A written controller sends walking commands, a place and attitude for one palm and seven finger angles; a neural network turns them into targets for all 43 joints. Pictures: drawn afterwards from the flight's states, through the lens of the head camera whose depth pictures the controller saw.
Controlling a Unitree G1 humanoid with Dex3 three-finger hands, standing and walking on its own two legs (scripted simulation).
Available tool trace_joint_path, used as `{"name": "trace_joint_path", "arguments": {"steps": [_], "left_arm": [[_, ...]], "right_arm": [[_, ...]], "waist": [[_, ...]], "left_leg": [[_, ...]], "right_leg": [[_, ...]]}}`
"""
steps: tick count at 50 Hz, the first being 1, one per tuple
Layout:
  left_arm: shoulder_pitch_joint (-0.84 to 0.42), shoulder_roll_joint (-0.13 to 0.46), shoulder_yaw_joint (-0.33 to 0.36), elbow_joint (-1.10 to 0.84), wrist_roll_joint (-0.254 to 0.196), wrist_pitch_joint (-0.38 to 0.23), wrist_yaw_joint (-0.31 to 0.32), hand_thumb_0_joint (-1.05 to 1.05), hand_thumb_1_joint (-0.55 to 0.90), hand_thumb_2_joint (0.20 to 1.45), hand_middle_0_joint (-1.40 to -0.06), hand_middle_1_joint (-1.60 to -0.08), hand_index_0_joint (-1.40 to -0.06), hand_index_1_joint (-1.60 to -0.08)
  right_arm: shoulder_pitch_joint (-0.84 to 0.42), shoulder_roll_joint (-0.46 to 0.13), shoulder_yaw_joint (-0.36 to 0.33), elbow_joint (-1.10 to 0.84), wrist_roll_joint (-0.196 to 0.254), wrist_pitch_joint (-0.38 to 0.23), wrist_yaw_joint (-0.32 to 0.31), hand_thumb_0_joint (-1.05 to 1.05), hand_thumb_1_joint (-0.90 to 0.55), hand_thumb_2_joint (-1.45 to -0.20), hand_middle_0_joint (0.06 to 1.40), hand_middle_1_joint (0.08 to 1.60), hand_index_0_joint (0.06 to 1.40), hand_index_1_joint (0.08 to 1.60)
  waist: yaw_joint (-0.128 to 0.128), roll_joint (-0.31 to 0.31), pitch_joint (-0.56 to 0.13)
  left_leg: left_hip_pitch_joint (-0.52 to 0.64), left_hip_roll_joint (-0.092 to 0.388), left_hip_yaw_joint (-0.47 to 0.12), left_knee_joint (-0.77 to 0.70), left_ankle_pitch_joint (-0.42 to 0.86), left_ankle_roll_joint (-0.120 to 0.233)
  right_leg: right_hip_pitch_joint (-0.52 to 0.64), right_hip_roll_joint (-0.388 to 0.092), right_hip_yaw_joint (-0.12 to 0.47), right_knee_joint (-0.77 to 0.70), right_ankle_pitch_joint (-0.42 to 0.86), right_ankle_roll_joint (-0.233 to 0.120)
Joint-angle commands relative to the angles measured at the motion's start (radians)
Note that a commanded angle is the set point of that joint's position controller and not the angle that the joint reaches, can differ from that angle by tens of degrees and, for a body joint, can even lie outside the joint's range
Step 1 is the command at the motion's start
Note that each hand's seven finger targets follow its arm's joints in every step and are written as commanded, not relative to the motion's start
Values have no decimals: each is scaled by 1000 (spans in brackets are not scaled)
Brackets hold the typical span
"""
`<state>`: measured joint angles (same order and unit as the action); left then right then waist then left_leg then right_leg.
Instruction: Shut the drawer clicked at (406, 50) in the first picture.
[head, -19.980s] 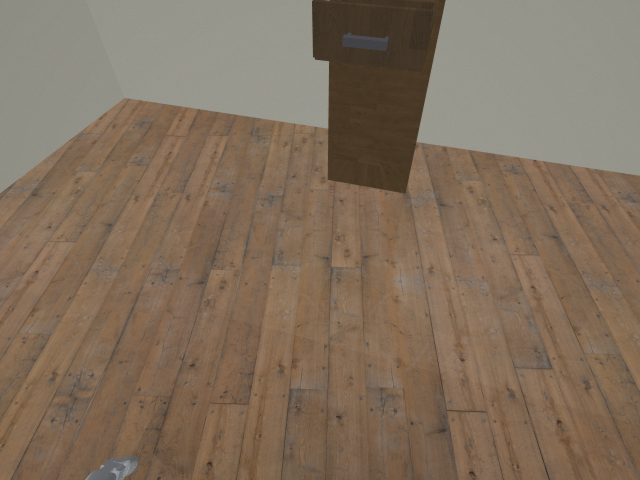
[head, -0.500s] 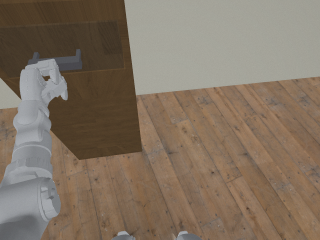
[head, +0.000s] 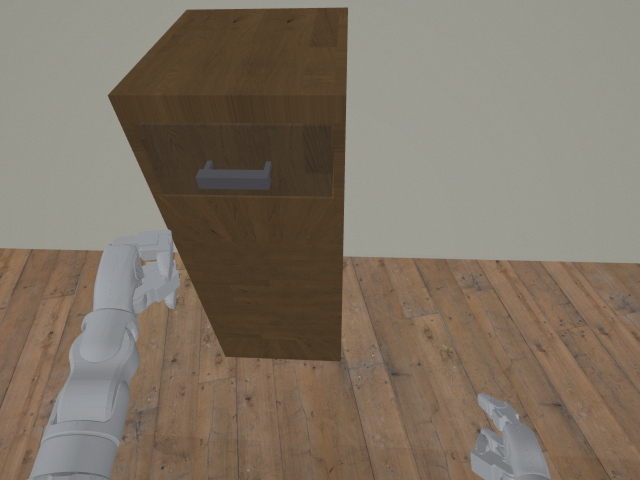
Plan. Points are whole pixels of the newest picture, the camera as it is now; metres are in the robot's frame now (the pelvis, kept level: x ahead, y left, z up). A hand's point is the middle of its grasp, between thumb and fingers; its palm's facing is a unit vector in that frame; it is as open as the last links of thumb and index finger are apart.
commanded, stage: draw the hand back to the body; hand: left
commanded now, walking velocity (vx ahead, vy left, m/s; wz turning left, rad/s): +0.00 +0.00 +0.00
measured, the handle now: (236, 172) +0.61 +0.20 +0.05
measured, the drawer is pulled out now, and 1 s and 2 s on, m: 0.00 0.00 0.00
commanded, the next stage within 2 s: step back with the hand held close in 0.70 s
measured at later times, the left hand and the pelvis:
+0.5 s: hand (75, 353) +0.19 +0.23 +0.16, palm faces +0.37 -0.85 -0.38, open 3.2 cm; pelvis +0.00 +0.00 +0.01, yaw +0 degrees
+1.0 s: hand (67, 348) +0.19 +0.24 +0.17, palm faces +0.36 -0.81 -0.46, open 3.2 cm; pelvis +0.00 +0.00 +0.01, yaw +1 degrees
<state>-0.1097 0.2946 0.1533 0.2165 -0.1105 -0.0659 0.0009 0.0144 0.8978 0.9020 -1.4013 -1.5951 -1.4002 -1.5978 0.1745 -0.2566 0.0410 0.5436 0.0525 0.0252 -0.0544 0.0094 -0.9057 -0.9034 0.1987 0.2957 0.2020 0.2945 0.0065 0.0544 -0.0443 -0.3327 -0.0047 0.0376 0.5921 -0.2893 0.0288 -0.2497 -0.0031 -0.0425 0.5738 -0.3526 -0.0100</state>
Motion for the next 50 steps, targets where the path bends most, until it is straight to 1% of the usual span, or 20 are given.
{"name": "trace_joint_path", "arguments": {"steps": [1, 5, 6, 7, 8, 9, 13, 17, 23, 26, 27, 31, 34, 37, 41, 42, 43, 44, 48, 50], "left_arm": [[-242, 220, 94, -343, 17, -55, 76, 0, 900, 900, -1400, -1600, -1400, -1600], [-112, 196, 93, -468, 22, -60, 96, 0, 900, 900, -1400, -1600, -1400, -1600], [-58, 199, 98, -462, 23, -57, 96, 0, 900, 900, -1400, -1600, -1400, -1600], [-21, 173, 81, -506, 18, -58, 95, 0, 900, 900, -1400, -1600, -1400, -1600], [13, 186, 99, -518, 19, -61, 98, 0, 900, 900, -1400, -1600, -1400, -1600], [52, 169, 89, -550, 19, -63, 96, 0, 900, 900, -1400, -1600, -1400, -1600], [215, 195, 145, -612, 18, -65, 96, 0, 900, 900, -1400, -1600, -1400, -1600], [331, 205, 185, -711, 16, -78, 95, 0, 900, 900, -1400, -1600, -1400, -1600], [517, 221, 233, -874, 21, -96, 107, 0, 900, 900, -1400, -1600, -1400, -1600], [616, 220, 254, -896, 21, -95, 109, 0, 900, 900, -1400, -1600, -1400, -1600], [604, 190, 224, -876, 22, -95, 107, 0, 900, 900, -1400, -1600, -1400, -1600], [526, 172, 204, -831, 33, -89, 114, 0, 900, 900, -1400, -1600, -1400, -1600], [499, 183, 211, -846, 34, -95, 120, 0, 900, 900, -1400, -1600, -1400, -1600], [519, 193, 219, -881, 33, -95, 124, 0, 900, 900, -1400, -1600, -1400, -1600], [551, 215, 244, -889, 33, -88, 127, 0, 900, 900, -1400, -1600, -1400, -1600], [456, 336, 370, -973, 39, -126, 126, 0, 900, 900, -1400, -1600, -1400, -1600], [562, 258, 320, -862, 41, -126, 117, 0, 900, 900, -1400, -1600, -1400, -1600], [604, 224, 282, -850, 45, -123, 111, 0, 900, 900, -1400, -1600, -1400, -1600], [695, 203, 273, -854, 43, -130, 102, 0, 900, 900, -1400, -1600, -1400, -1600], [717, 219, 282, -895, 41, -132, 105, 0, 900, 900, -1400, -1600, -1400, -1600]], "right_arm": [[-94, -109, -31, -124, -7, -48, -23, 0, -900, -900, 200, 300, 200, 300], [-116, -94, -23, -120, -17, -69, -22, 0, -900, -900, 200, 300, 200, 300], [-119, -98, -24, -115, -21, -73, -20, 0, -900, -900, 200, 300, 200, 300], [-124, -90, -25, -118, -21, -78, -18, 0, -900, -900, 200, 300, 200, 300], [-124, -92, -22, -114, -23, -82, -16, 0, -900, -900, 200, 300, 200, 300], [-131, -90, -26, -116, -23, -87, -15, 0, -900, -900, 200, 300, 200, 300], [-135, -90, -30, -111, -32, -91, -11, 0, -900, -900, 200, 300, 200, 300], [-145, -81, -36, -112, -37, -99, -10, 0, -900, -900, 200, 300, 200, 300], [-136, -76, -44, -116, -41, -132, -14, 0, -900, -900, 200, 300, 200, 300], [-136, -75, -51, -117, -40, -144, -18, 0, -900, -900, 200, 300, 200, 300], [-131, -73, -48, -109, -40, -143, -20, 0, -900, -900, 200, 300, 200, 300], [-116, -83, -55, -89, -41, -149, -30, 0, -900, -900, 200, 300, 200, 300], [-115, -80, -54, -92, -44, -151, -37, 0, -900, -900, 200, 300, 200, 300], [-120, -75, -49, -95, -49, -160, -41, 0, -900, -900, 200, 300, 200, 300], [-126, -74, -46, -95, -53, -165, -38, 0, -900, -900, 200, 300, 200, 300], [-121, -100, -56, -126, -52, -131, -28, 0, -900, -900, 200, 300, 200, 300], [-109, -79, -57, -103, -54, -109, -24, 0, -900, -900, 200, 300, 200, 300], [-113, -78, -60, -114, -53, -94, -18, 0, -900, -900, 200, 300, 200, 300], [-101, -84, -77, -138, -50, -48, -12, 0, -900, -900, 200, 300, 200, 300], [-97, -89, -85, -153, -47, -29, -11, 0, -900, -900, 200, 300, 200, 300]], "waist": [[-4, -14, -147], [10, 29, -140], [13, 3, -115], [11, 31, -102], [18, -3, -84], [18, 4, -80], [34, -55, -46], [41, -19, -10], [53, 17, -25], [58, -35, 19], [46, -33, 41], [30, -50, 102], [38, -35, 59], [54, 12, -9], [64, -18, -13], [18, -28, 78], [12, -75, 77], [12, -77, 75], [5, -23, -22], [2, -27, -75]], "left_leg": [[232, 7, -57, -147, 156, 10], [292, 10, -62, -189, 194, 4], [288, 11, -62, -199, 185, 6], [292, 14, -59, -208, 192, 4], [288, 15, -68, -222, 188, 2], [297, 17, -63, -226, 197, 2], [287, 14, -56, -238, 210, 7], [282, 11, -49, -242, 201, 6], [299, 11, -43, -223, 228, 6], [287, 12, -40, -216, 222, 6], [280, 11, -37, -219, 204, 8], [284, 10, -36, -221, 157, 12], [294, 8, -43, -219, 153, 16], [314, 7, -43, -212, 219, 14], [307, 6, -44, -204, 267, 9], [227, 27, -64, -165, 241, 32], [214, 30, -72, -150, 254, 28], [212, 34, -66, -146, 288, 27], [231, 49, -64, -151, 458, 26], [238, 57, -64, -148, 514, 27]], "right_leg": [[25, 14, 29, -164, 228, -18], [78, 12, 22, -193, 247, -22], [76, 16, 24, -212, 236, -20], [91, 11, 23, -212, 241, -21], [93, 15, 18, -221, 234, -21], [101, 14, 19, -223, 238, -21], [125, 13, 20, -249, 253, -16], [131, 8, 22, -267, 236, -15], [131, 5, 26, -276, 261, -13], [107, 13, 25, -295, 255, -11], [97, 9, 26, -292, 238, -9], [41, 10, 24, -314, 177, -5], [66, 1, 27, -300, 166, -8], [119, -4, 31, -275, 248, -11], [138, 1, 29, -271, 308, -12], [39, -55, 104, -322, 362, 3], [43, -75, 82, -309, 373, 1], [42, -78, 76, -300, 404, 7], [80, -66, 41, -235, 484, 21], [99, -58, 34, -211, 512, 25]]}}
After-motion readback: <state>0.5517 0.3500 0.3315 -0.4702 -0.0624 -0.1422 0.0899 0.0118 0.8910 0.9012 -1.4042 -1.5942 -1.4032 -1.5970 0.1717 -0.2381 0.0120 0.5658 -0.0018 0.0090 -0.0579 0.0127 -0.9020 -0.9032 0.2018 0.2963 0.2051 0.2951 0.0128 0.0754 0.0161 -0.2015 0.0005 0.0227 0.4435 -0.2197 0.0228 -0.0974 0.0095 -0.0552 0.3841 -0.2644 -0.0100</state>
